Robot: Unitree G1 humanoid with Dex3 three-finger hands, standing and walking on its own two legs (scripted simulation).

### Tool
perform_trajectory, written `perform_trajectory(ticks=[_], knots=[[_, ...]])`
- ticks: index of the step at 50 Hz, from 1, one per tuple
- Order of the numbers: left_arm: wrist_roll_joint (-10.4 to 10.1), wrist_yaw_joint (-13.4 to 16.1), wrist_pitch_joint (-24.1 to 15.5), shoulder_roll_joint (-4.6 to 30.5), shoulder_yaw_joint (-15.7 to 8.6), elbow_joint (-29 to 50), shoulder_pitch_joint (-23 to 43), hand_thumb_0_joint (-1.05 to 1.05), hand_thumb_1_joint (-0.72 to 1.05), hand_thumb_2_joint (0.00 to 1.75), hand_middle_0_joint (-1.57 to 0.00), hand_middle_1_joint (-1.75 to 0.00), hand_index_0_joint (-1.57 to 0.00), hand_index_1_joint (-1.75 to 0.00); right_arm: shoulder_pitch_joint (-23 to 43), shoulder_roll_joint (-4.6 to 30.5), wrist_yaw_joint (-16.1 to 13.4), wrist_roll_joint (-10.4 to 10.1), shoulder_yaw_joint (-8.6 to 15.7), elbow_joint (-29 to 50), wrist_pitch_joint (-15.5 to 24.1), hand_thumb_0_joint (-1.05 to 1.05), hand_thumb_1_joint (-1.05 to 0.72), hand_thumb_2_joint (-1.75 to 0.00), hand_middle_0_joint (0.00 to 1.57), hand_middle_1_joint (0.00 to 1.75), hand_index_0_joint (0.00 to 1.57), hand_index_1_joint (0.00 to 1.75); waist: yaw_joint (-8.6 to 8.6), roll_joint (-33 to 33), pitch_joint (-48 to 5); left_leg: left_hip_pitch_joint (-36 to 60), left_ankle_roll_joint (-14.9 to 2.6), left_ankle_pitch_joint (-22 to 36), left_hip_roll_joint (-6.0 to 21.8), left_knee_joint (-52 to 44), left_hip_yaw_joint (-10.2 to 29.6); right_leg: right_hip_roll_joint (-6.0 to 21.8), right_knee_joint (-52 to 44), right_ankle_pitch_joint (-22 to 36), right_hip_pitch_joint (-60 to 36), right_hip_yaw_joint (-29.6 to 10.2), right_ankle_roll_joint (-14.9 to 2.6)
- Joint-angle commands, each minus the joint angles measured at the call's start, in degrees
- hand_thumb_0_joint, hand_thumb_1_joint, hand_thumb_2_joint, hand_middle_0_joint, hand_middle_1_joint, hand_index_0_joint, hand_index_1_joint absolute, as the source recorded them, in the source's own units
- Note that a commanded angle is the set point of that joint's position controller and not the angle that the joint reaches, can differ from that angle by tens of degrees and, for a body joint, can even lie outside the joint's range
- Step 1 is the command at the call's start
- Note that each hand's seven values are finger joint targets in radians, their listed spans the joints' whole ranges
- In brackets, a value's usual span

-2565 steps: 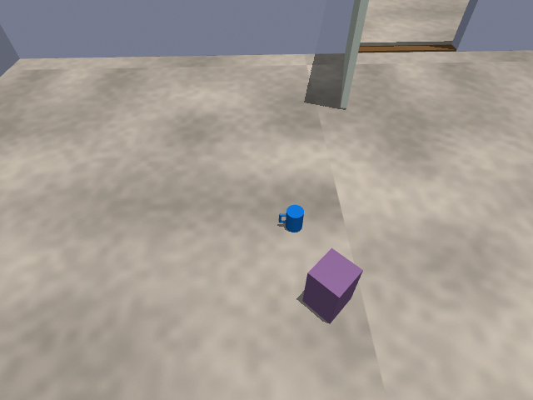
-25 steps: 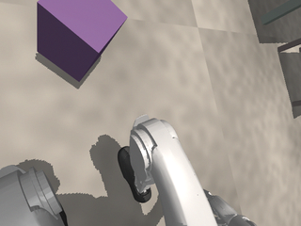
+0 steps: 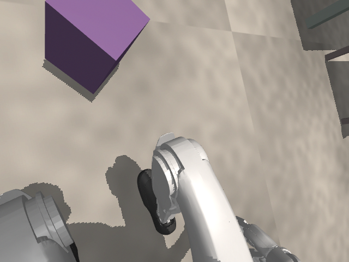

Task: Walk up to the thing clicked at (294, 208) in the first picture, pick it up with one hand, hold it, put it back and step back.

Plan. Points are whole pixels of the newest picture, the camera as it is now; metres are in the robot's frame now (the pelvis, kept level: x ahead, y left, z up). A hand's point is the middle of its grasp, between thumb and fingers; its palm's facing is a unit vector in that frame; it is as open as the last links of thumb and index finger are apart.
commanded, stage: close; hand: left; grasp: from above
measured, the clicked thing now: out of the picture +0.47 +0.39 -0.25
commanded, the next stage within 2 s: settle in 0.42 s
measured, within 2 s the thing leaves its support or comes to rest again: leaves its support in 0.90 s
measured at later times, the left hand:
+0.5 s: hand out of the picture +0.47 +0.39 -0.21, palm faces -0.41 -0.15 -0.90, open 11.0 cm
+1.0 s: hand out of the picture +0.47 +0.40 -0.19, palm faces -0.39 -0.14 -0.91, open 10.9 cm
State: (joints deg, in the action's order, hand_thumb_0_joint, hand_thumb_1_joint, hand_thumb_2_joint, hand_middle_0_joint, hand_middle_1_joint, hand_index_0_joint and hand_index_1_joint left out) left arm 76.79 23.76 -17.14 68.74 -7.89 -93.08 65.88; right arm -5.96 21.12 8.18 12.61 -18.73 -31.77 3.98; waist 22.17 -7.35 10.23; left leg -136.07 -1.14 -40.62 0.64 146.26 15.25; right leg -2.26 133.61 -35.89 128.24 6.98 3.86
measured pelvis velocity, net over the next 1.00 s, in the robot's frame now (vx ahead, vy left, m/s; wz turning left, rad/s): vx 0.00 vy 0.00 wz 0.01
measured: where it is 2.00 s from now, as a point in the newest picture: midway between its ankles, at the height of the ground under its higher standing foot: (119, 240)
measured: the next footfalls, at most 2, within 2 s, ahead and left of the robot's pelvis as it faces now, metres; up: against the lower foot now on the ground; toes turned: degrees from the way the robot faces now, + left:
none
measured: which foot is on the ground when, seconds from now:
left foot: down 0.00-1.00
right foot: down 0.00-1.00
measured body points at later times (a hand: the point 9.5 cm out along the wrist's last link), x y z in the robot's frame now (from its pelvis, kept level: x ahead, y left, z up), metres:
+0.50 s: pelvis +0.00 +0.00 +0.00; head +0.27 +0.14 +0.32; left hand +0.49 +0.39 -0.16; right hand +0.06 -0.27 -0.05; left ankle +0.06 +0.12 -0.27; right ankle +0.13 -0.14 -0.27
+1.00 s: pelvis +0.00 +0.00 +0.01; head +0.27 +0.15 +0.34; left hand +0.49 +0.41 -0.14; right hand +0.08 -0.27 -0.04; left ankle +0.06 +0.12 -0.27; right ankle +0.13 -0.14 -0.27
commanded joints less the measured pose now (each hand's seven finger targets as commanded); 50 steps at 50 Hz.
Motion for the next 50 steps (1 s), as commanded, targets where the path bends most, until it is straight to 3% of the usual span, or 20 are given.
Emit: perform_trajectory(ticks=[1,5,12,14,16,17,19,21,25,30,32,33,34,35,38,43,44,46,49,50], knots=[[-1.13,2.03,0.83,14.87,-0.95,7.85,12.52,0.00,-0.02,0.92,-0.33,-1.13,-0.38,-1.08,-11.26,19.68,-0.73,-0.02,6.34,-1.29,-0.22,0.00,-0.89,-0.90,0.20,0.30,0.20,0.30,3.09,31.89,-34.58,32.05,1.71,16.37,2.10,-15.69,-4.41,-0.89,-9.40,12.66,-14.83,8.05,-5.21],[-1.07,2.22,1.25,15.76,-1.05,7.10,12.80,0.00,0.04,0.94,-0.39,-1.13,-0.43,-1.08,-11.05,19.05,-0.71,-0.07,6.17,-0.83,-0.06,0.00,-0.89,-0.90,0.20,0.30,0.20,0.30,2.50,31.87,-36.86,31.23,1.12,15.14,1.89,-15.64,-5.33,-1.17,-9.97,12.54,-17.45,7.59,-5.09],[-1.49,1.48,1.64,14.79,-0.57,5.51,11.07,0.00,0.13,0.95,-0.44,-1.14,-0.49,-1.08,-10.58,19.70,-0.88,-0.15,6.28,-0.73,0.04,0.00,-0.89,-0.90,0.20,0.30,0.20,0.30,2.71,30.64,-34.13,29.95,1.24,13.63,1.78,-15.54,-5.08,-1.03,-9.98,11.05,-15.38,7.90,-5.30],[-1.54,1.50,1.59,16.46,-1.68,5.24,10.76,0.00,0.13,0.99,-0.46,-1.15,-0.50,-1.11,-10.18,19.40,-1.04,-0.02,5.78,-0.74,-0.01,0.00,-0.89,-0.90,0.20,0.30,0.20,0.30,2.05,31.33,-34.78,30.65,1.40,13.36,1.90,-15.81,-4.92,-1.03,-10.09,10.43,-15.83,7.82,-5.51],[-1.65,1.55,0.96,16.56,-1.57,8.42,13.64,0.00,0.18,0.99,-0.50,-1.14,-0.54,-1.10,-10.23,19.61,-1.12,0.18,6.16,-0.61,-0.14,0.00,-0.89,-0.90,0.20,0.30,0.20,0.30,2.28,33.11,-36.88,32.19,1.63,14.58,2.01,-15.90,-4.71,-0.83,-9.85,11.63,-16.09,7.91,-5.51],[-1.53,1.33,1.66,14.91,-0.91,3.18,9.51,0.00,0.19,0.99,-0.50,-1.15,-0.54,-1.10,-10.37,19.10,-1.03,0.09,5.85,-0.58,-0.05,0.00,-0.89,-0.90,0.20,0.30,0.20,0.30,2.56,31.09,-34.70,30.36,1.14,12.81,1.91,-15.83,-4.96,-1.09,-9.95,10.32,-16.15,7.74,-5.32],[-1.55,1.48,1.37,14.96,-0.64,4.91,10.83,0.00,0.20,1.00,-0.51,-1.14,-0.56,-1.10,-10.55,18.94,-0.98,0.14,5.27,-0.72,-0.14,0.00,-0.89,-0.90,0.20,0.30,0.20,0.30,3.12,29.49,-34.35,28.56,0.91,12.15,1.80,-15.47,-5.05,-1.30,-10.25,10.15,-16.88,7.85,-5.18],[-1.70,1.50,0.87,15.77,-0.59,8.02,13.64,0.00,0.22,1.00,-0.53,-1.14,-0.57,-1.10,-9.99,19.65,-1.29,0.20,5.89,-0.63,0.02,0.00,-0.89,-0.90,0.20,0.30,0.20,0.30,2.69,32.09,-35.44,30.43,1.26,13.46,1.82,-15.32,-4.94,-1.00,-10.24,11.16,-15.91,7.86,-5.43],[-1.72,1.40,1.22,15.65,-0.94,5.93,11.14,0.00,0.26,1.00,-0.57,-1.12,-0.61,-1.08,-10.00,19.23,-1.12,0.11,5.47,-1.03,-0.20,0.00,-0.89,-0.90,0.20,0.30,0.20,0.30,2.65,31.32,-34.63,30.43,1.43,13.09,2.02,-15.97,-4.47,-1.08,-9.95,10.46,-15.48,8.03,-5.32],[-1.48,1.11,1.72,15.26,-0.67,5.41,11.22,0.00,0.14,1.01,-0.51,-1.17,-0.56,-1.12,-11.01,19.13,-1.15,0.01,5.84,-1.24,-0.12,0.00,-0.91,-0.90,0.20,0.30,0.20,0.30,2.61,31.01,-34.89,29.96,1.11,13.23,1.81,-15.75,-4.99,-1.02,-10.00,10.93,-15.96,7.62,-5.33],[-1.61,0.78,1.42,15.79,-0.83,11.67,15.88,0.00,0.14,0.99,-0.52,-1.15,-0.56,-1.10,-11.19,19.46,-1.22,-0.01,6.24,-0.79,-0.11,0.00,-0.91,-0.90,0.20,0.30,0.20,0.30,2.56,33.79,-37.34,32.72,1.62,15.96,1.79,-15.90,-4.60,-0.62,-9.72,13.06,-15.43,7.66,-5.50],[-1.15,0.25,2.31,15.35,-0.77,7.36,12.27,0.00,0.13,1.00,-0.52,-1.15,-0.56,-1.10,-11.38,19.14,-1.19,-0.25,6.31,-1.52,-0.19,0.00,-0.91,-0.90,0.20,0.30,0.20,0.30,2.37,33.96,-36.74,33.27,1.63,15.84,2.02,-16.15,-4.72,-0.66,-9.64,12.26,-15.03,7.56,-5.53],[-1.76,0.20,1.67,15.74,-0.94,12.73,15.59,0.00,0.14,1.00,-0.53,-1.14,-0.57,-1.10,-10.62,19.70,-1.21,-0.09,6.58,-0.44,-0.29,0.00,-0.91,-0.90,0.20,0.30,0.20,0.30,2.77,34.58,-37.94,32.67,1.69,16.68,1.91,-15.60,-5.00,-0.68,-10.05,13.36,-15.83,7.77,-5.44],[-1.25,0.29,1.96,16.38,-1.65,10.26,13.63,0.00,0.14,1.01,-0.53,-1.14,-0.57,-1.10,-11.51,19.67,-1.22,-0.11,6.63,-0.81,-0.50,0.00,-0.91,-0.90,0.20,0.30,0.20,0.30,2.14,34.04,-38.16,32.70,1.79,16.35,1.64,-16.09,-4.66,-0.58,-9.74,13.09,-16.32,7.83,-5.76],[-1.40,-0.33,1.90,17.00,-2.25,14.53,15.13,0.00,0.19,1.01,-0.56,-1.16,-0.61,-1.11,-11.06,19.33,-1.23,-0.33,7.35,-0.04,-0.80,0.00,-0.91,-0.90,0.20,0.30,0.20,0.30,0.70,36.47,-40.61,33.44,1.79,16.45,1.36,-16.21,-5.76,-0.64,-10.09,13.19,-17.27,7.51,-6.02],[-2.05,-2.33,2.42,17.20,-4.17,21.01,15.12,0.00,0.26,1.05,-0.62,-1.15,-0.66,-1.11,-12.08,19.23,-0.94,-1.09,8.92,0.64,-0.97,0.00,-0.91,-0.90,0.20,0.30,0.20,0.30,-0.05,38.65,-44.22,37.95,2.09,20.87,1.33,-16.14,-5.78,-0.22,-10.22,14.88,-16.41,6.96,-6.28],[-2.25,-2.40,2.38,17.26,-4.39,24.30,16.83,0.00,0.27,1.05,-0.62,-1.16,-0.66,-1.11,-12.15,18.69,-0.83,-1.13,9.03,0.76,-1.21,0.00,-0.90,-0.90,0.20,0.30,0.20,0.30,-0.51,39.93,-47.04,38.48,1.96,21.38,1.30,-16.40,-6.28,-0.31,-10.41,15.76,-18.42,6.79,-6.20],[-2.71,-3.51,3.22,15.04,-4.12,24.27,14.49,0.00,0.31,1.05,-0.64,-1.17,-0.68,-1.12,-12.40,18.33,-0.66,-1.78,10.16,0.81,-1.38,0.00,-0.90,-0.90,0.20,0.30,0.20,0.30,-1.55,40.58,-46.37,39.00,2.10,20.95,0.81,-17.69,-6.13,0.01,-10.37,15.07,-16.42,6.58,-6.52],[-3.26,-5.44,4.02,14.03,-4.44,28.40,15.46,0.00,0.36,1.08,-0.67,-1.19,-0.72,-1.14,-12.77,18.45,-0.54,-2.39,11.90,0.66,-1.90,0.00,-0.90,-0.90,0.20,0.30,0.20,0.30,-1.76,41.34,-47.58,40.24,2.19,22.07,0.51,-18.08,-5.84,0.34,-10.77,15.34,-14.54,6.27,-6.68],[-3.29,-6.45,4.43,11.79,-3.32,27.72,14.39,0.00,0.38,1.07,-0.68,-1.19,-0.73,-1.13,-13.18,17.72,-0.39,-2.59,12.06,0.62,-2.18,0.00,-0.90,-0.90,0.20,0.30,0.20,0.30,-1.74,40.63,-46.82,39.52,1.99,21.44,0.39,-18.33,-6.36,0.39,-11.14,14.89,-14.54,6.00,-6.76]])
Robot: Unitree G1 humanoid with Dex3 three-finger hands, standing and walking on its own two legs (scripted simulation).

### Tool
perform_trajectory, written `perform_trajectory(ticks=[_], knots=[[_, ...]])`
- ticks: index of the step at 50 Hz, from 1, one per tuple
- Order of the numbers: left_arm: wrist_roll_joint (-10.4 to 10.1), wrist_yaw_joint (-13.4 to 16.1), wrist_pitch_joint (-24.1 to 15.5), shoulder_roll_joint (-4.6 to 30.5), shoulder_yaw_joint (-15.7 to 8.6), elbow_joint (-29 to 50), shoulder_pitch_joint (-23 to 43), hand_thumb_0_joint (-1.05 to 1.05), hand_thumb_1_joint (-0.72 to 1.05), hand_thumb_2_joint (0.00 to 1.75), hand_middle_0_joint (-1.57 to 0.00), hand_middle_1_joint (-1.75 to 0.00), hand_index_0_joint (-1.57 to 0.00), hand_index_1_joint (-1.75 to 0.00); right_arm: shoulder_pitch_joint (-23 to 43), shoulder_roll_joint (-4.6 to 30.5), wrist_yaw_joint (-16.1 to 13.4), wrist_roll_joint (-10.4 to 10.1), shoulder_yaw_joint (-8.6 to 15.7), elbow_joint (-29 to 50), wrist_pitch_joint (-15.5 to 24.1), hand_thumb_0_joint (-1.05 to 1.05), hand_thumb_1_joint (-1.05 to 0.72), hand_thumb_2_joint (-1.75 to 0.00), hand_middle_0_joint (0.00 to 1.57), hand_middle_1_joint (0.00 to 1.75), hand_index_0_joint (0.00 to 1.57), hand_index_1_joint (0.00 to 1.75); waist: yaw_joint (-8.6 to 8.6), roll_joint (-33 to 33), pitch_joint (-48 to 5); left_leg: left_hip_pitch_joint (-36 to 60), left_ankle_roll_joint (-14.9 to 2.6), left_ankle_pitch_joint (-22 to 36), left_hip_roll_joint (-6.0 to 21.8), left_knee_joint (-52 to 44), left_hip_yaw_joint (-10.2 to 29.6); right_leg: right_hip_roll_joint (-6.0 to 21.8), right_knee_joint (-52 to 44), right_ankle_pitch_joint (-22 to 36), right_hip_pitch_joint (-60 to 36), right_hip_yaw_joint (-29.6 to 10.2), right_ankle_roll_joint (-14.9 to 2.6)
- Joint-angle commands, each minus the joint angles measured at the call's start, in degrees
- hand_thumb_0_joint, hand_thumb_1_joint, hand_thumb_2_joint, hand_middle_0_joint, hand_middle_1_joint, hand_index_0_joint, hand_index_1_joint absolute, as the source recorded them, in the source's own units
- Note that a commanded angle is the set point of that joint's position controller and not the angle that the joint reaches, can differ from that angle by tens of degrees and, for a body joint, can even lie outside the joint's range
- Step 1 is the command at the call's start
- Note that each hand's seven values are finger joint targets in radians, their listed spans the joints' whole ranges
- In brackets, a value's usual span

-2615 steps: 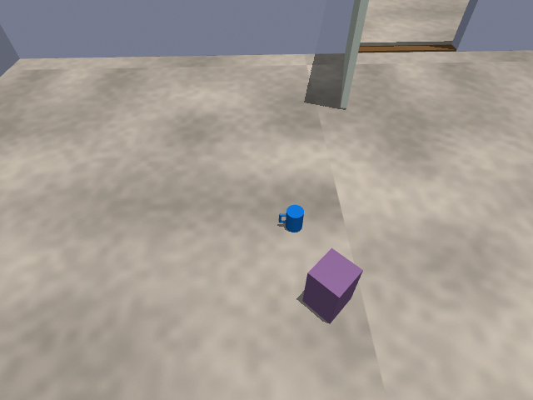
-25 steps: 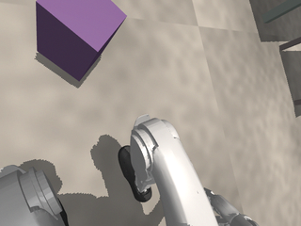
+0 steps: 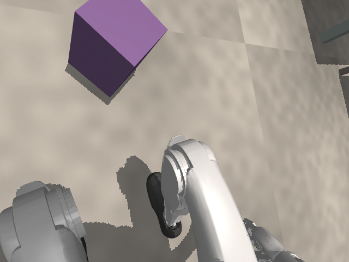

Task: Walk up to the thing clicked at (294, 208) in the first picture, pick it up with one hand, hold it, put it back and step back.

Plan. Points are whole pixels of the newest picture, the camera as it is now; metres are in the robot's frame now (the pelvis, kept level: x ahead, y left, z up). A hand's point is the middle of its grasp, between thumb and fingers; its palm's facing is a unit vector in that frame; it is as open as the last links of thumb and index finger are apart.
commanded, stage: settle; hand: left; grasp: from above
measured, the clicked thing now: out of the picture +0.47 +0.40 -0.24
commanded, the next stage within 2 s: lift in 0.46 s
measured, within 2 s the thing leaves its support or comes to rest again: neither
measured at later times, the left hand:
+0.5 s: hand out of the picture +0.47 +0.40 -0.12, palm faces -0.43 -0.12 -0.89, open 10.9 cm
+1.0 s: hand out of the picture +0.43 +0.38 -0.05, palm faces -0.45 -0.15 -0.88, open 10.8 cm
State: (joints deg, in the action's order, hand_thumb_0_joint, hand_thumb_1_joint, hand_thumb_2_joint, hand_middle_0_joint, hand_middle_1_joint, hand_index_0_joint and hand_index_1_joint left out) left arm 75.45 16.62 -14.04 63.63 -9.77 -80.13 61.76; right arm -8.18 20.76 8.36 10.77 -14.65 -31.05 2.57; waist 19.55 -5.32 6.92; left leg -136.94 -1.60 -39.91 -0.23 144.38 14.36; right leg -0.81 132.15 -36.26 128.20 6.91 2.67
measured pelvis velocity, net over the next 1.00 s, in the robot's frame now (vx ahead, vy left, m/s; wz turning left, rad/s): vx -0.01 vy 0.00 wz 0.13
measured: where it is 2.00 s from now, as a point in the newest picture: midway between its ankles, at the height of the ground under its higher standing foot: (126, 240)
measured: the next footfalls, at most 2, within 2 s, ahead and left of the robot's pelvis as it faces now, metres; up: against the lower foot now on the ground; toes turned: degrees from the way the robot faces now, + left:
none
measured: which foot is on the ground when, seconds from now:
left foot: down 0.00-1.00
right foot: down 0.00-1.00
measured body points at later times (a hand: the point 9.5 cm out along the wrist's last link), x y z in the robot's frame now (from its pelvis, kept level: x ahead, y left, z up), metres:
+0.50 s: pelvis -0.01 +0.00 +0.03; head +0.24 +0.14 +0.38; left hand +0.49 +0.40 -0.07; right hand +0.09 -0.27 -0.04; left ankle +0.06 +0.12 -0.28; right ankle +0.13 -0.14 -0.28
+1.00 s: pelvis -0.01 +0.00 +0.07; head +0.22 +0.10 +0.44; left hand +0.45 +0.39 +0.00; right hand +0.08 -0.28 -0.02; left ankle +0.06 +0.12 -0.28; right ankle +0.13 -0.14 -0.28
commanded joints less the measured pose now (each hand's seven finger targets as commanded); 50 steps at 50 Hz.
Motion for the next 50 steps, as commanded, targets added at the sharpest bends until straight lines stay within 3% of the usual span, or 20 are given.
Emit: perform_trajectory(ticks=[1,4,8,11,14,16,20,23,25,26,27,28,29,30,31,32,34,39,48,50], knots=[[-2.38,-0.04,1.46,15.40,-0.78,16.60,18.99,0.00,0.41,1.08,-0.70,-1.19,-0.75,-1.14,-10.87,17.61,-0.58,-1.02,8.20,-0.01,-1.25,0.00,-0.90,-0.90,0.20,0.30,0.20,0.30,0.68,38.70,-44.61,40.62,2.37,20.28,1.30,-17.36,-5.88,-1.03,-9.90,15.23,-14.88,5.97,-5.47],[-3.12,-2.86,2.19,12.60,0.53,16.88,19.00,0.00,0.46,1.10,-0.73,-1.23,-0.79,-1.17,-11.93,17.38,-0.58,-1.72,9.26,-0.16,-2.05,0.00,-0.90,-0.90,0.20,0.30,0.20,0.30,0.96,37.52,-42.26,40.94,2.24,17.93,0.94,-18.77,-5.04,-0.64,-10.43,12.55,-11.02,5.64,-5.55],[-4.03,-5.88,2.38,10.54,1.37,21.13,20.68,0.00,0.51,1.10,-0.77,-1.24,-0.83,-1.18,-12.81,16.76,-0.66,-2.52,10.50,0.30,-3.58,0.00,-0.91,-0.90,0.20,0.30,0.20,0.30,0.48,36.95,-45.52,43.24,2.15,20.36,0.62,-19.92,-5.02,-0.26,-11.40,13.81,-12.23,5.11,-5.41],[-5.04,-7.49,2.32,8.13,2.54,21.33,20.71,0.00,0.53,1.11,-0.78,-1.25,-0.84,-1.19,-12.95,16.14,-1.09,-3.17,10.96,0.24,-4.75,0.00,-0.91,-0.90,0.20,0.30,0.20,0.30,0.57,35.26,-45.35,41.89,1.86,18.25,0.18,-21.24,-5.12,-0.20,-12.22,13.06,-12.24,4.70,-5.49],[-4.70,-8.11,1.88,9.25,1.84,21.99,21.22,0.00,0.52,1.13,-0.79,-1.24,-0.84,-1.18,-13.49,15.77,-1.52,-3.47,11.13,0.41,-5.36,0.00,-0.90,-0.90,0.20,0.30,0.20,0.30,0.29,34.30,-46.08,43.03,1.76,18.38,0.03,-21.87,-5.06,-0.03,-12.69,13.08,-12.73,4.38,-5.33],[-4.98,-8.28,1.30,7.23,2.73,22.78,22.66,0.00,0.52,1.12,-0.78,-1.25,-0.84,-1.19,-13.37,15.32,-1.57,-3.64,11.26,0.22,-5.71,0.00,-0.91,-0.90,0.20,0.30,0.20,0.30,0.52,36.01,-46.72,44.59,2.07,19.04,-0.03,-23.05,-4.31,0.18,-12.34,13.27,-11.69,4.33,-5.20],[-4.35,-7.52,0.81,9.94,1.32,21.74,23.58,0.00,0.45,1.16,-0.74,-1.27,-0.79,-1.22,-13.63,14.56,-2.01,-3.72,10.93,0.63,-6.18,0.00,-0.91,-0.90,0.20,0.30,0.20,0.30,0.19,33.71,-46.97,41.68,1.41,14.92,-0.14,-23.62,-6.59,-0.14,-13.88,11.59,-14.41,3.59,-5.24],[-4.07,-7.32,1.14,8.71,1.67,19.19,22.75,0.00,0.43,1.19,-0.72,-1.29,-0.77,-1.24,-14.19,14.50,-2.26,-3.63,10.74,0.43,-6.06,0.00,-0.91,-0.90,0.20,0.30,0.20,0.30,0.68,33.28,-45.26,41.82,1.32,15.77,-0.52,-23.50,-6.35,0.00,-14.31,11.93,-13.69,3.51,-5.30],[-3.73,-7.17,1.09,10.47,0.86,20.79,24.51,0.00,0.44,1.20,-0.74,-1.26,-0.78,-1.22,-14.33,14.51,-2.38,-3.84,10.78,0.61,-6.21,0.00,-0.91,-0.90,0.20,0.30,0.20,0.30,0.36,34.68,-48.28,43.76,1.39,17.04,-0.39,-24.15,-6.14,-0.01,-13.85,12.77,-13.87,3.30,-5.19],[-3.74,-7.14,1.14,10.68,0.88,19.70,24.12,0.00,0.45,1.12,-0.78,-1.26,-0.83,-1.20,-13.96,14.61,-2.47,-3.89,10.86,0.66,-6.32,0.00,-0.95,-0.92,0.20,0.30,0.20,0.30,-0.37,35.13,-48.96,43.75,1.39,16.31,-0.42,-24.65,-6.32,-0.04,-13.74,12.20,-13.61,3.20,-5.30],[-3.68,-7.18,1.43,10.69,0.49,18.64,22.50,0.00,0.38,1.16,-0.70,-1.19,-0.75,-1.15,-14.13,14.83,-2.56,-4.00,11.16,0.80,-6.32,0.00,-0.89,-0.90,0.20,0.30,0.20,0.30,-0.70,34.63,-48.02,43.40,1.48,15.61,-0.57,-25.04,-6.22,0.09,-13.95,11.49,-13.16,3.21,-5.43],[-3.99,-7.37,1.74,9.87,0.53,18.17,21.19,0.00,0.40,1.08,-0.73,-1.24,-0.79,-1.19,-14.66,14.42,-2.50,-4.11,11.30,0.80,-6.30,0.00,-0.95,-0.92,0.20,0.30,0.20,0.30,-0.70,34.08,-47.45,43.63,1.34,16.00,-0.56,-25.02,-6.46,0.15,-14.49,11.80,-13.75,3.01,-5.19],[-4.17,-7.52,1.79,10.04,0.63,19.69,22.68,0.00,0.35,1.11,-0.66,-1.18,-0.71,-1.13,-14.79,13.92,-2.56,-3.94,11.05,0.59,-6.40,0.00,-0.89,-0.89,0.20,0.30,0.20,0.30,-0.57,33.96,-48.71,42.97,1.13,15.55,-0.41,-24.85,-7.73,-0.13,-15.28,11.73,-15.52,2.78,-5.34],[-4.15,-7.87,2.01,10.25,0.42,19.50,22.53,0.00,0.38,1.03,-0.72,-1.22,-0.77,-1.16,-15.19,13.95,-2.63,-4.02,11.42,0.67,-6.52,0.00,-0.95,-0.92,0.20,0.30,0.20,0.30,-0.46,33.10,-49.18,41.92,1.00,14.53,-0.62,-25.01,-8.07,-0.14,-15.80,11.31,-16.52,2.50,-5.43],[-4.63,-8.21,2.29,10.36,0.01,20.15,21.77,0.00,0.33,1.09,-0.65,-1.16,-0.69,-1.11,-15.12,13.81,-2.75,-4.32,11.72,0.80,-6.65,0.00,-0.89,-0.89,0.20,0.30,0.20,0.30,-1.25,33.27,-49.78,42.28,0.98,14.66,-0.62,-25.86,-8.33,0.03,-16.03,11.43,-16.90,2.29,-5.33],[-5.19,-8.73,2.60,9.70,0.38,19.91,20.38,0.00,0.37,1.01,-0.71,-1.22,-0.77,-1.16,-15.24,13.51,-2.69,-4.48,11.68,0.75,-6.67,0.00,-0.95,-0.92,0.20,0.30,0.20,0.30,-1.55,33.43,-50.08,43.18,0.89,15.13,-0.47,-26.05,-8.43,0.00,-16.15,11.55,-17.00,2.12,-5.26],[-5.77,-9.40,3.07,10.28,-0.30,21.37,20.27,0.00,0.49,1.09,-0.80,-1.20,-0.85,-1.15,-15.55,13.82,-2.93,-4.73,12.25,0.60,-6.99,0.00,-0.93,-0.91,0.20,0.30,0.20,0.30,-2.29,33.56,-52.55,44.70,0.91,15.90,-0.49,-26.91,-8.30,-0.02,-16.63,11.89,-17.38,2.00,-5.47],[-7.97,-12.00,3.45,10.15,-1.54,25.91,17.92,0.00,0.53,1.09,-0.83,-1.18,-0.88,-1.13,-15.57,13.47,-3.72,-5.76,13.86,0.56,-8.19,0.00,-0.93,-0.91,0.20,0.30,0.20,0.30,-4.26,33.41,-54.03,46.93,1.13,15.25,-0.93,-29.48,-7.42,0.40,-18.00,10.51,-17.11,1.12,-5.90],[-12.09,-13.91,1.53,5.13,-1.46,34.57,11.71,0.00,0.49,1.12,-0.80,-1.19,-0.84,-1.15,-15.52,11.03,-4.94,-6.97,16.54,-0.95,-9.37,0.00,-0.93,-0.91,0.20,0.30,0.20,0.30,-6.38,29.43,-58.63,51.92,0.37,15.77,-0.72,-34.35,-9.09,0.84,-23.35,11.38,-22.58,-0.87,-5.34],[-12.93,-13.73,1.59,4.04,-1.18,35.83,10.93,0.00,0.51,1.13,-0.81,-1.19,-0.85,-1.15,-14.77,10.51,-5.25,-7.39,17.16,-0.57,-9.40,0.00,-0.92,-0.91,0.20,0.30,0.20,0.30,-6.74,28.75,-56.20,52.18,0.47,12.81,-0.64,-36.78,-8.29,0.82,-24.83,9.69,-22.71,-0.94,-5.41]])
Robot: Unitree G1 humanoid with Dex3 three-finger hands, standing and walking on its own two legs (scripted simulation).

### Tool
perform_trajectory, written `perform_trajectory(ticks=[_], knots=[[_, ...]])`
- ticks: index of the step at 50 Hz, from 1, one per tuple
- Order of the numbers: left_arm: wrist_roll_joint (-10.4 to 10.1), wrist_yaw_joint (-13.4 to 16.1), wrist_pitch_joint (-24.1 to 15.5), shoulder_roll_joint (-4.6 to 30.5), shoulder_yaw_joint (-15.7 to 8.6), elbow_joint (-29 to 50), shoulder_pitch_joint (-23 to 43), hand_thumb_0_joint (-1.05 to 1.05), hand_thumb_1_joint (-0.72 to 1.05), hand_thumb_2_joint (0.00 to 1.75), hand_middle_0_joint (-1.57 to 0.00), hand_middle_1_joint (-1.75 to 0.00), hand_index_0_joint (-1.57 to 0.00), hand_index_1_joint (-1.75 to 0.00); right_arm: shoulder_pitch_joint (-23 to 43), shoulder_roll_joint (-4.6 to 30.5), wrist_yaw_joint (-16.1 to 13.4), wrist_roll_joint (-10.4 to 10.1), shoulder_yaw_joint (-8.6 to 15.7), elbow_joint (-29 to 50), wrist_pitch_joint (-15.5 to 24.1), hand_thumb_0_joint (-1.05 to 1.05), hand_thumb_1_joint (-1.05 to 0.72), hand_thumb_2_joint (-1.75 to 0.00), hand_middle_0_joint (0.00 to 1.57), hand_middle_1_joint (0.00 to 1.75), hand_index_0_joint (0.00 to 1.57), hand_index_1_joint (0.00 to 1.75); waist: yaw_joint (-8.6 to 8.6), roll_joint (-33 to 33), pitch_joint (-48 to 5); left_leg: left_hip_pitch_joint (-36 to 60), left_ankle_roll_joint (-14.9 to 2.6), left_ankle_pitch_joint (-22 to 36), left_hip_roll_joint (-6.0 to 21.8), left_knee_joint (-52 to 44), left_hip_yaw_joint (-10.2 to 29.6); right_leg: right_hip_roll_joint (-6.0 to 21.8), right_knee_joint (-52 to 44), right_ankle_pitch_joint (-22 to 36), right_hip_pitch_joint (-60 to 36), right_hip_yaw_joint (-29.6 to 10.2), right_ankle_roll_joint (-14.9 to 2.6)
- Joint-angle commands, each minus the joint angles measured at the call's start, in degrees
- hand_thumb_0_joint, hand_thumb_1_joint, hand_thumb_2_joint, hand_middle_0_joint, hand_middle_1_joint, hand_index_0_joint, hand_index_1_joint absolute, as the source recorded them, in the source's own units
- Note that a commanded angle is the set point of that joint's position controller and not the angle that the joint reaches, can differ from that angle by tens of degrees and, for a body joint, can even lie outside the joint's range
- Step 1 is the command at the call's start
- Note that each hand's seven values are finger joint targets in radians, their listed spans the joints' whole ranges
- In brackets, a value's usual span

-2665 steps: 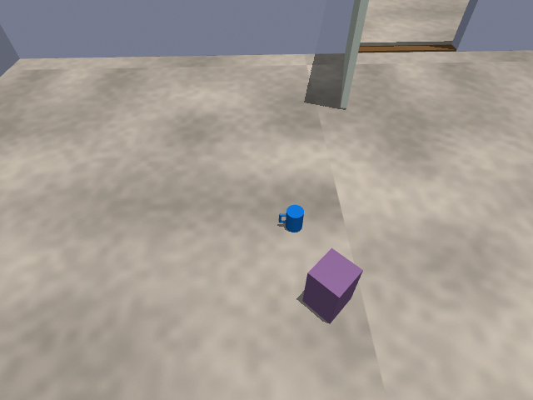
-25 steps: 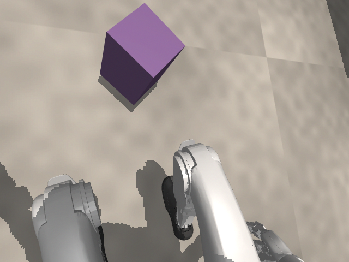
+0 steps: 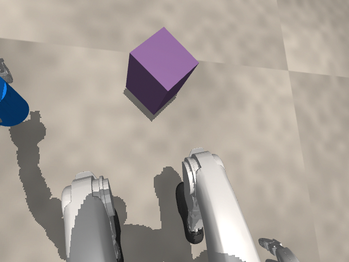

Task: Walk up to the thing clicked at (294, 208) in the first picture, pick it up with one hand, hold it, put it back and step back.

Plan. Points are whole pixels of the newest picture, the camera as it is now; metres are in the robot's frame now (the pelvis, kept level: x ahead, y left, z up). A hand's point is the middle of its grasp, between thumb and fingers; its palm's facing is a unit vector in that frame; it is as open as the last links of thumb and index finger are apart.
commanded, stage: lift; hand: left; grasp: from above
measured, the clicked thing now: out of the picture +0.48 +0.33 -0.16
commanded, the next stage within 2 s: hold in 1.24 s
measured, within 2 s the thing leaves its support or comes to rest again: neither
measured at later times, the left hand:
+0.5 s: hand out of the picture +0.40 +0.30 +0.08, palm faces -0.43 -0.12 -0.90, open 10.8 cm
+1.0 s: hand out of the picture +0.36 +0.26 +0.23, palm faces -0.43 -0.12 -0.90, open 10.7 cm
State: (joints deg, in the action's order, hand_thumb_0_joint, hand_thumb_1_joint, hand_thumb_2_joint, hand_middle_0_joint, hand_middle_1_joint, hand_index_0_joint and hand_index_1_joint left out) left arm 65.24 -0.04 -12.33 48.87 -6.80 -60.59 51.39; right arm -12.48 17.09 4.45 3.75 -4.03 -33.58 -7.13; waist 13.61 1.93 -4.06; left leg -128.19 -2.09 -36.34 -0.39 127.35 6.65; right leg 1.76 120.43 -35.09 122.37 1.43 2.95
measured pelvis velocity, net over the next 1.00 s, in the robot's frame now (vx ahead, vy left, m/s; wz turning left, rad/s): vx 0.05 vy -0.02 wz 0.09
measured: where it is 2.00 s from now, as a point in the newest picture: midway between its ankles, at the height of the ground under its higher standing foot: (153, 236)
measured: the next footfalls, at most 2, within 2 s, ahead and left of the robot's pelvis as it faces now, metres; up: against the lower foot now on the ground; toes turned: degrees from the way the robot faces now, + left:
none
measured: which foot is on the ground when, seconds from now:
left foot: down 0.00-1.00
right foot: down 0.00-1.00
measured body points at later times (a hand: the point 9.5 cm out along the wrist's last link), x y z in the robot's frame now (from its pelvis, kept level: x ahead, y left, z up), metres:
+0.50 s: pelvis +0.01 -0.01 +0.15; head +0.17 +0.03 +0.57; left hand +0.42 +0.30 +0.13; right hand +0.15 -0.27 +0.03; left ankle +0.08 +0.11 -0.35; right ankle +0.12 -0.16 -0.35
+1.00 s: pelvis +0.05 -0.02 +0.30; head +0.11 -0.01 +0.75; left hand +0.38 +0.26 +0.28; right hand +0.15 -0.29 +0.18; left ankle +0.08 +0.11 -0.35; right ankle +0.12 -0.16 -0.35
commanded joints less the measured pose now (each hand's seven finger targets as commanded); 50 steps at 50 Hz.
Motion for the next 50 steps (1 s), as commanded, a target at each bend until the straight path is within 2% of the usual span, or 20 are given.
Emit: perform_trajectory(ticks=[1,4,6,8,10,11,15,16,18,20,22,25,26,29,31,37,42,45,46,50], knots=[[-3.16,2.87,0.05,17.23,-3.60,16.11,19.86,0.00,0.50,1.16,-0.82,-1.17,-0.85,-1.14,-10.28,14.07,-1.44,-0.53,6.72,1.73,0.30,0.00,-0.92,-0.91,0.20,0.30,0.20,0.30,-0.74,20.97,-44.47,44.33,0.89,7.89,-0.35,-21.21,-0.09,-1.69,-14.00,7.90,-17.11,4.47,-5.44],[-4.16,3.20,0.41,18.29,-4.47,20.18,18.25,0.00,0.46,1.13,-0.77,-1.19,-0.81,-1.15,-8.70,14.00,-2.16,-1.18,7.55,1.95,0.32,0.00,-0.92,-0.91,0.20,0.30,0.20,0.30,-2.56,21.92,-47.00,47.64,1.01,6.28,-0.07,-24.85,0.47,-1.63,-15.38,7.47,-19.53,4.32,-5.26],[-4.99,3.29,1.23,13.79,-2.60,19.72,14.89,0.00,0.45,1.14,-0.76,-1.20,-0.79,-1.16,-8.13,13.25,-2.38,-1.60,7.76,1.81,0.54,0.00,-0.92,-0.91,0.20,0.30,0.20,0.30,-2.29,20.25,-45.00,49.69,1.04,6.33,0.14,-27.38,1.66,-1.60,-17.05,7.84,-20.48,4.34,-4.79],[-5.89,3.37,1.82,12.94,-2.13,22.89,15.49,0.00,0.46,1.13,-0.76,-1.20,-0.80,-1.16,-7.76,12.52,-2.71,-2.07,8.00,1.30,0.81,0.00,-0.92,-0.91,0.20,0.30,0.20,0.30,-2.32,20.41,-46.02,52.45,0.95,7.12,0.75,-29.60,1.59,-1.82,-18.64,8.96,-23.25,4.17,-4.35],[-6.30,3.57,2.71,13.51,-2.69,21.37,11.05,0.00,0.45,1.13,-0.75,-1.20,-0.79,-1.16,-7.18,12.32,-3.03,-2.41,7.89,1.04,0.96,0.00,-0.92,-0.90,0.20,0.30,0.20,0.30,-3.54,18.60,-45.77,53.78,0.81,8.91,0.66,-31.15,1.14,-1.87,-20.61,9.99,-26.54,3.98,-4.16],[-6.62,3.54,2.88,11.84,-1.50,23.67,11.39,0.00,0.43,1.13,-0.73,-1.22,-0.77,-1.18,-6.73,11.65,-3.15,-2.47,7.82,1.15,1.02,0.00,-0.92,-0.90,0.20,0.30,0.20,0.30,-3.47,18.37,-46.58,54.77,0.68,10.41,0.89,-31.50,0.10,-2.02,-21.87,10.96,-28.56,3.88,-4.19],[-7.90,3.48,4.51,8.04,0.02,24.55,6.39,0.00,0.44,1.12,-0.73,-1.20,-0.78,-1.15,-5.76,10.48,-3.64,-2.97,7.81,0.42,1.52,0.00,-0.91,-0.90,0.20,0.30,0.20,0.30,-4.27,16.41,-43.89,58.78,0.71,14.38,1.09,-35.34,-0.05,-2.17,-26.52,13.06,-33.72,3.68,-3.97],[-8.13,3.42,4.81,8.01,-0.04,26.67,6.25,0.00,0.44,1.11,-0.72,-1.21,-0.77,-1.15,-5.40,10.40,-3.82,-3.19,8.02,0.44,1.60,0.00,-0.91,-0.90,0.20,0.30,0.20,0.30,-4.93,16.60,-45.01,60.91,0.90,14.57,1.42,-37.07,0.16,-2.25,-27.30,13.16,-35.15,3.78,-3.99],[-8.62,3.47,5.56,7.97,-0.37,26.96,2.81,0.00,0.45,1.10,-0.72,-1.21,-0.78,-1.15,-4.16,9.73,-4.19,-3.56,8.02,0.48,1.65,0.00,-0.91,-0.90,0.20,0.30,0.20,0.30,-5.93,14.94,-43.18,61.41,0.75,12.23,1.44,-40.08,-0.60,-2.38,-30.64,12.30,-39.50,3.50,-3.85],[-9.33,3.25,6.14,4.44,1.24,27.56,-0.02,0.00,0.48,1.10,-0.75,-1.19,-0.80,-1.14,-3.28,9.22,-4.63,-3.90,8.04,0.35,1.99,0.00,-0.90,-0.90,0.20,0.30,0.20,0.30,-6.00,14.18,-39.98,63.09,0.98,9.56,1.87,-43.72,-0.06,-2.45,-33.09,11.10,-41.24,3.52,-3.66],[-9.63,3.56,6.76,4.30,0.38,28.41,-4.26,0.00,0.45,1.08,-0.71,-1.19,-0.77,-1.13,-2.51,8.82,-5.19,-4.38,8.09,0.31,2.35,0.00,-0.90,-0.90,0.20,0.30,0.20,0.30,-7.16,12.81,-39.64,65.25,1.13,9.23,1.88,-46.55,-0.04,-2.62,-35.60,11.03,-45.23,3.36,-3.66],[-10.24,4.01,7.30,0.54,2.90,31.34,-6.61,0.00,0.47,1.08,-0.75,-1.16,-0.80,-1.11,-1.93,7.36,-5.97,-4.85,7.93,0.37,3.16,0.00,-0.90,-0.90,0.20,0.30,0.20,0.30,-6.77,10.46,-36.35,66.24,0.88,8.00,1.83,-49.70,-1.77,-2.90,-40.84,10.85,-51.00,2.54,-3.55],[-10.75,4.30,7.38,1.47,1.96,31.44,-7.24,0.00,0.50,1.07,-0.76,-1.15,-0.81,-1.10,-1.60,7.25,-6.34,-5.05,7.93,0.16,3.48,0.00,-0.90,-0.90,0.20,0.30,0.20,0.30,-7.23,8.48,-35.59,66.60,0.76,7.13,1.72,-51.03,-2.14,-2.81,-42.89,10.23,-53.38,2.19,-3.46],[-10.21,5.48,7.38,0.69,2.05,31.74,-9.65,0.00,0.47,1.04,-0.75,-1.14,-0.80,-1.08,-1.56,6.64,-7.27,-5.35,7.86,-0.24,4.72,0.00,-0.90,-0.90,0.20,0.30,0.20,0.30,-7.79,7.79,-33.08,69.51,0.94,7.69,1.46,-54.55,-3.12,-2.77,-47.27,10.47,-58.27,1.22,-3.50],[-9.75,6.73,7.31,0.40,2.55,31.43,-7.73,0.00,0.50,1.06,-0.76,-1.15,-0.82,-1.09,-1.69,6.38,-7.78,-5.41,7.78,-0.89,5.55,0.00,-0.90,-0.90,0.20,0.30,0.20,0.30,-7.57,6.23,-31.74,71.56,0.87,7.04,1.41,-57.11,-3.02,-2.82,-50.38,9.95,-61.37,0.72,-3.40],[-8.94,9.43,7.96,-4.74,6.30,25.28,-7.90,0.00,0.49,1.05,-0.77,-1.12,-0.82,-1.06,-2.57,5.96,-8.47,-5.64,7.76,-3.10,8.22,0.00,-0.90,-0.90,0.20,0.30,0.20,0.30,-7.53,4.91,-25.00,77.72,1.26,6.17,1.29,-64.72,-3.19,-2.94,-58.92,8.77,-68.30,-0.47,-3.29],[-8.66,10.25,9.02,-7.64,8.35,21.37,-10.78,0.00,0.54,1.03,-0.80,-1.13,-0.85,-1.07,-2.84,5.81,-8.36,-5.81,8.14,-3.53,9.56,0.00,-0.90,-0.90,0.20,0.30,0.20,0.30,-8.65,3.15,-22.35,81.94,1.24,9.51,0.51,-69.49,-5.09,-3.12,-65.68,10.38,-75.36,-1.29,-3.24],[-8.37,10.61,9.87,-8.92,9.20,20.16,-10.27,0.00,0.54,1.05,-0.80,-1.15,-0.85,-1.09,-3.69,5.84,-8.43,-5.84,8.41,-4.08,9.87,0.00,-0.90,-0.90,0.20,0.30,0.20,0.30,-8.95,2.64,-22.22,85.93,1.37,13.99,0.40,-72.16,-5.79,-3.19,-68.50,14.50,-79.04,-1.26,-3.29],[-8.44,10.90,9.99,-7.38,8.44,20.71,-9.08,0.00,0.55,1.04,-0.80,-1.14,-0.86,-1.08,-3.37,5.72,-8.45,-5.77,8.58,-4.15,9.91,0.00,-0.90,-0.90,0.20,0.30,0.20,0.30,-9.24,2.87,-22.26,86.87,1.35,15.03,0.31,-72.82,-6.21,-3.20,-69.74,15.21,-80.45,-1.36,-3.10],[-8.50,11.11,10.53,-9.56,9.39,18.74,-10.89,0.00,0.54,1.02,-0.80,-1.12,-0.86,-1.06,-3.46,5.58,-8.20,-5.68,8.63,-4.28,10.23,0.00,-0.90,-0.90,0.20,0.30,0.20,0.30,-9.44,2.36,-19.46,90.22,1.58,15.88,0.31,-76.92,-6.09,-3.15,-72.70,16.22,-83.16,-1.15,-3.08]])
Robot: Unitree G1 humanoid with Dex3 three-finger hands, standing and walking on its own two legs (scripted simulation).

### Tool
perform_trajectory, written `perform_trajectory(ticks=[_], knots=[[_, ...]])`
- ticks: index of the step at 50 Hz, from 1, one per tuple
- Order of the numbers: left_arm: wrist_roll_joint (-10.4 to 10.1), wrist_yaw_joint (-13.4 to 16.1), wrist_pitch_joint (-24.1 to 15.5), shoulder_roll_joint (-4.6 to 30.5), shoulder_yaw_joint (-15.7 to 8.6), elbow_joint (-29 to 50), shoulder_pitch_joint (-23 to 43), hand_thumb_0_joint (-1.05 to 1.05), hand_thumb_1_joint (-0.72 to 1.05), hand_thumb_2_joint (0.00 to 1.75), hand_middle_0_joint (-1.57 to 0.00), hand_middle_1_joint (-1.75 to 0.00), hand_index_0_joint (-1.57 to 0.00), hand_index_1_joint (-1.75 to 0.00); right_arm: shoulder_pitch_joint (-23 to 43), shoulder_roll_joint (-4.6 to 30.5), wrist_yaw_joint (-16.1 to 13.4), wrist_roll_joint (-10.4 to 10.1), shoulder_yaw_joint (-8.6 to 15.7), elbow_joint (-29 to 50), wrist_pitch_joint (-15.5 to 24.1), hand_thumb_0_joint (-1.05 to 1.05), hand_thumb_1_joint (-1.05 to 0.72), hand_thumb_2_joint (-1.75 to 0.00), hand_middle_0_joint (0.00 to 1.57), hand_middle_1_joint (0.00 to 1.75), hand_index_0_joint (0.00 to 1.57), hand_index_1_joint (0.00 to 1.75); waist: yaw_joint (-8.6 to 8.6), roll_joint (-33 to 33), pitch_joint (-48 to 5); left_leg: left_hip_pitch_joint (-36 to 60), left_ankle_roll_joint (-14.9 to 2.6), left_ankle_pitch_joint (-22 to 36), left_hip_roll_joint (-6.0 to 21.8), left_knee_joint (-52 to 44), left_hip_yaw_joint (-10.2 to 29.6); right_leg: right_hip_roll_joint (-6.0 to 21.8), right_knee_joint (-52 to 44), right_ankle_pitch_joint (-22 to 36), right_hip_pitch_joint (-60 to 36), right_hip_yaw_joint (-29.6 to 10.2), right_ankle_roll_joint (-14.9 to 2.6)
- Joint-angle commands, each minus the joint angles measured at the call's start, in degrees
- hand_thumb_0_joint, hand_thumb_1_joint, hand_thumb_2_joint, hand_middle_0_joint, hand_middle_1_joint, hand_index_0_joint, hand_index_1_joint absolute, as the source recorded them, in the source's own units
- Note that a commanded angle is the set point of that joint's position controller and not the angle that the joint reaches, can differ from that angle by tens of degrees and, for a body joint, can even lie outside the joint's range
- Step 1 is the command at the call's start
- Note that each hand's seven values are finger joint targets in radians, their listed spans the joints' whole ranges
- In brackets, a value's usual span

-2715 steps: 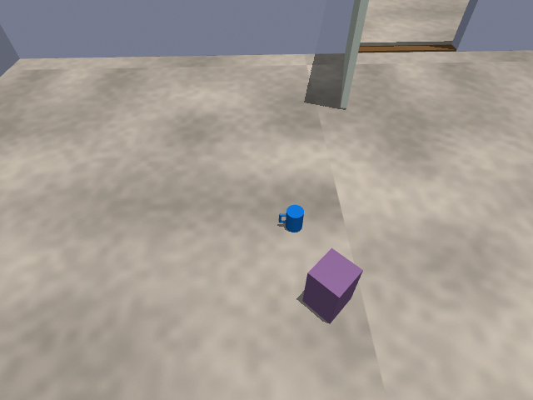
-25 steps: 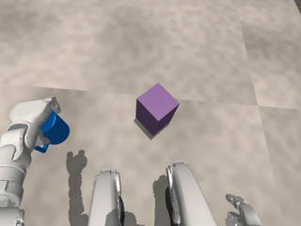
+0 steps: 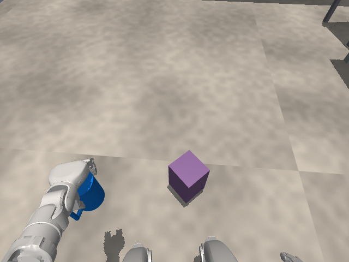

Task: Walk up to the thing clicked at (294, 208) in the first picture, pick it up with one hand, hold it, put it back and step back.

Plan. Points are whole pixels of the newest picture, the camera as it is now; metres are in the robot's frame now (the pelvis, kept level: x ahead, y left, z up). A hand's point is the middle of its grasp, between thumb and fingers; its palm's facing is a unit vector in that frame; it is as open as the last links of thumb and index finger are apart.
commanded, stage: lift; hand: left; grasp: from above
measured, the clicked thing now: (82, 196) +0.34 +0.25 -0.12
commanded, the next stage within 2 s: hold in 0.24 s
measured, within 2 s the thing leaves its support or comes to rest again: neither
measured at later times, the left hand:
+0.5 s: hand (71, 176) +0.35 +0.24 -0.01, palm faces -0.47 -0.07 -0.88, open 10.7 cm
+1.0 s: hand (71, 165) +0.36 +0.23 +0.02, palm faces -0.46 -0.06 -0.88, open 10.7 cm
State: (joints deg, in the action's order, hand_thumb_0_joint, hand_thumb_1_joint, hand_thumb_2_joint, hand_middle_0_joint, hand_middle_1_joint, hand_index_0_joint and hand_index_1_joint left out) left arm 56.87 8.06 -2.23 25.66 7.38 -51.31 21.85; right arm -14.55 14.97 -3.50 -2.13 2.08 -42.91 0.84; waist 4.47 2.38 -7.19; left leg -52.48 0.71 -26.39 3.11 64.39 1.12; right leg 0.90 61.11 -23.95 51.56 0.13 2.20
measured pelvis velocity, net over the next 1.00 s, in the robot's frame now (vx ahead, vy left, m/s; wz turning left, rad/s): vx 0.05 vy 0.00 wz -0.02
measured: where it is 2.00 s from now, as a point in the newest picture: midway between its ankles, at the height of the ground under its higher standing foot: outside the picture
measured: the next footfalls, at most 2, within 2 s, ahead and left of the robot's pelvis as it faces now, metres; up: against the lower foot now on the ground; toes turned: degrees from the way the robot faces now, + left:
none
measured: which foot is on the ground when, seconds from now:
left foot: down 0.00-1.00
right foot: down 0.00-1.00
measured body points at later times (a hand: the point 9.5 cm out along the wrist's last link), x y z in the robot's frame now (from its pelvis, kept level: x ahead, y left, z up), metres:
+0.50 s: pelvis +0.04 +0.00 +0.05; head +0.07 +0.00 +0.50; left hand +0.37 +0.24 +0.04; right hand +0.13 -0.26 -0.07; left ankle +0.05 +0.13 -0.65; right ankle +0.06 -0.15 -0.65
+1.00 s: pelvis +0.05 +0.00 +0.07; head +0.07 -0.01 +0.52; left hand +0.38 +0.23 +0.07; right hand +0.16 -0.27 -0.05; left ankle +0.05 +0.13 -0.65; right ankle +0.06 -0.15 -0.65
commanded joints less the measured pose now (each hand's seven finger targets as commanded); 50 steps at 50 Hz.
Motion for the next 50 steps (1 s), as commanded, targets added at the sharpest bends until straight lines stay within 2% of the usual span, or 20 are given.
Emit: perform_trajectory(ticks=[1,3,6,8,12,13,15,19,20,24,26,30,31,34,36,37,38,40,45,50], knots=[[0.20,3.03,0.44,14.07,-4.71,10.19,18.96,0.00,0.54,1.00,-0.79,-1.13,-0.85,-1.06,-1.15,7.72,-0.23,0.11,2.50,5.09,2.25,0.00,-0.90,-0.90,0.20,0.30,0.20,0.30,-0.80,2.15,-16.32,15.55,-1.15,6.70,-3.20,-14.93,-0.49,-2.31,-13.97,5.64,-13.17,0.11,-2.42],[0.94,3.36,0.57,15.31,-5.42,11.27,19.20,0.00,0.50,0.97,-0.77,-1.09,-0.83,-1.03,-0.49,7.90,-0.08,0.12,2.80,5.78,2.20,0.00,-0.90,-0.90,0.20,0.30,0.20,0.30,-1.66,2.74,-17.10,18.14,-1.04,7.23,-3.36,-16.76,-0.80,-2.25,-15.54,5.81,-15.77,0.07,-2.48],[0.27,3.20,1.22,11.95,-3.64,11.38,19.06,0.00,0.48,0.96,-0.74,-1.10,-0.80,-1.04,-0.73,7.57,0.03,0.27,2.75,5.45,2.10,0.00,-0.90,-0.90,0.20,0.30,0.20,0.30,-0.79,2.68,-16.86,21.59,-0.72,10.15,-3.14,-18.56,-0.61,-2.45,-17.13,8.52,-16.99,0.14,-2.47],[0.36,3.43,1.76,12.97,-4.04,12.72,19.61,0.00,0.46,0.93,-0.72,-1.08,-0.79,-1.02,-0.84,7.83,-0.04,0.06,2.82,5.42,1.97,0.00,-0.90,-0.90,0.20,0.30,0.20,0.30,-1.04,3.01,-16.84,23.71,-0.69,11.63,-3.22,-19.90,-0.86,-2.41,-18.45,9.93,-18.79,-0.07,-2.54],[-0.42,3.07,2.54,11.14,-2.73,12.85,19.18,0.00,0.46,0.92,-0.72,-1.09,-0.79,-1.02,-0.12,7.48,0.05,0.01,2.84,5.34,1.78,0.00,-0.90,-0.89,0.20,0.30,0.20,0.30,-1.35,2.19,-14.18,25.46,-0.57,11.95,-3.13,-23.10,-0.69,-2.64,-21.09,9.83,-20.84,0.27,-2.52],[-0.38,2.97,2.77,11.92,-3.24,12.17,18.03,0.00,0.46,0.91,-0.72,-1.09,-0.79,-1.01,0.31,7.69,0.10,-0.03,2.95,5.48,1.69,0.00,-0.90,-0.89,0.20,0.30,0.20,0.30,-1.84,2.18,-14.05,26.11,-0.57,12.06,-3.22,-23.76,-0.89,-2.53,-21.74,9.80,-21.45,0.33,-2.55],[-0.65,2.46,2.94,10.39,-2.31,12.60,18.32,0.00,0.47,0.90,-0.72,-1.08,-0.79,-1.01,0.50,7.49,0.16,-0.10,3.04,5.54,1.57,0.00,-0.90,-0.89,0.20,0.30,0.20,0.30,-1.59,2.13,-14.00,27.52,-0.42,12.59,-3.17,-24.81,-0.90,-2.72,-22.50,10.17,-22.14,0.34,-2.60],[-0.48,0.91,3.01,10.34,-1.67,13.49,18.23,0.00,0.45,0.91,-0.71,-1.07,-0.78,-1.00,0.85,7.64,0.15,-0.26,3.04,5.78,1.25,0.00,-0.90,-0.89,0.20,0.30,0.20,0.30,-1.55,1.01,-13.68,30.09,-0.43,15.95,-3.30,-26.18,-1.31,-2.70,-24.03,12.97,-24.25,0.42,-2.54],[-0.41,0.40,2.67,11.61,-2.30,14.86,19.12,0.00,0.43,0.90,-0.69,-1.06,-0.76,-0.99,1.15,7.66,0.06,-0.23,3.12,5.71,1.19,0.00,-0.90,-0.89,0.20,0.30,0.20,0.30,-1.84,1.93,-13.53,30.50,-0.35,16.26,-3.28,-26.55,-1.36,-2.84,-24.47,13.15,-24.74,0.42,-2.51],[-0.05,-1.52,1.56,11.71,-2.42,16.30,18.08,0.00,0.43,0.87,-0.68,-1.07,-0.75,-0.98,1.34,7.45,0.07,-0.19,3.16,5.99,1.02,0.00,-0.90,-0.89,0.20,0.30,0.20,0.30,-2.30,1.04,-14.61,32.77,-0.34,20.33,-3.50,-27.28,-1.60,-2.85,-25.25,16.42,-27.71,0.30,-2.50],[-0.27,-1.70,1.37,12.13,-2.96,17.36,17.59,0.00,0.45,0.92,-0.70,-1.09,-0.77,-1.01,1.82,7.43,0.02,-0.31,3.22,6.44,0.79,0.00,-0.90,-0.89,0.20,0.30,0.20,0.30,-2.87,1.18,-14.92,33.93,-0.40,22.05,-3.73,-27.87,-1.98,-2.74,-25.88,18.31,-29.26,-0.01,-2.48],[0.25,-2.22,1.47,10.86,-2.36,16.13,15.81,0.00,0.46,0.93,-0.71,-1.08,-0.78,-1.00,1.27,7.47,0.10,-0.35,3.38,6.32,0.31,0.00,-0.89,-0.89,0.20,0.30,0.20,0.30,-2.25,0.24,-12.94,34.66,-0.46,25.03,-3.66,-28.42,-2.39,-2.78,-26.46,21.21,-29.75,0.03,-2.44],[0.00,-2.46,1.26,11.56,-2.60,18.30,17.60,0.00,0.47,0.92,-0.70,-1.10,-0.78,-1.01,1.40,7.53,0.22,-0.33,3.48,6.67,0.22,0.00,-0.89,-0.89,0.20,0.30,0.20,0.30,-2.70,1.18,-13.75,35.43,-0.29,25.49,-3.58,-28.95,-2.31,-2.83,-26.70,21.21,-30.53,0.24,-2.47],[0.19,-3.02,1.58,10.37,-2.23,16.58,14.65,0.00,0.47,0.96,-0.71,-1.09,-0.79,-1.02,1.57,7.45,0.40,-0.47,3.57,7.12,-0.17,0.00,-0.89,-0.89,0.20,0.30,0.20,0.30,-2.71,0.21,-12.32,35.68,-0.45,25.63,-3.80,-29.74,-2.69,-2.76,-27.50,21.57,-31.55,0.19,-2.42],[0.38,-3.39,1.54,11.63,-2.69,18.55,15.90,0.00,0.49,0.99,-0.73,-1.10,-0.80,-1.03,2.12,7.75,0.42,-0.55,3.76,7.57,-0.43,0.00,-0.89,-0.89,0.20,0.30,0.20,0.30,-3.41,1.07,-14.43,37.74,-0.40,28.18,-3.86,-29.99,-2.75,-2.70,-27.54,23.76,-33.20,0.17,-2.38],[0.48,-3.77,1.65,10.31,-1.78,17.25,14.93,0.00,0.47,0.97,-0.71,-1.11,-0.78,-1.03,1.62,7.65,0.49,-0.53,3.68,7.48,-0.58,0.00,-0.89,-0.89,0.20,0.30,0.20,0.30,-2.42,-0.35,-12.90,36.87,-0.61,29.07,-3.76,-29.68,-2.73,-2.74,-27.34,24.91,-32.93,0.29,-2.26],[0.10,-3.82,1.42,11.71,-2.72,20.92,16.80,0.00,0.48,0.98,-0.72,-1.11,-0.79,-1.04,1.71,7.75,0.46,-0.50,3.81,7.68,-0.70,0.00,-0.89,-0.89,0.20,0.30,0.20,0.30,-3.60,1.09,-14.53,37.83,-0.51,29.67,-3.81,-30.22,-2.81,-2.63,-27.69,25.39,-34.32,0.22,-2.28],[0.32,-4.15,1.77,10.51,-2.08,18.88,15.16,0.00,0.48,0.99,-0.72,-1.12,-0.79,-1.05,1.66,7.56,0.54,-0.54,3.70,8.02,-0.94,0.00,-0.89,-0.89,0.20,0.30,0.20,0.30,-2.90,1.12,-12.35,37.58,-0.51,29.07,-3.60,-30.69,-2.88,-2.78,-27.96,24.53,-33.15,0.30,-2.43],[0.15,-4.44,1.86,11.34,-2.82,21.52,15.76,0.00,0.48,1.02,-0.71,-1.15,-0.79,-1.08,2.42,7.64,0.67,-0.65,3.71,9.10,-1.64,0.00,-0.89,-0.89,0.20,0.30,0.20,0.30,-3.79,0.81,-12.91,38.49,-0.90,28.37,-4.03,-32.04,-3.35,-2.36,-29.42,25.02,-35.31,-0.09,-2.18],[0.39,-5.03,1.90,10.92,-2.33,21.03,15.31,0.00,0.46,1.01,-0.70,-1.15,-0.77,-1.07,2.72,7.73,0.63,-0.70,3.77,9.24,-2.06,0.00,-0.89,-0.89,0.20,0.30,0.20,0.30,-3.55,0.96,-11.92,39.99,-0.74,29.41,-3.60,-33.07,-3.14,-2.61,-30.03,24.99,-35.83,0.23,-2.30]])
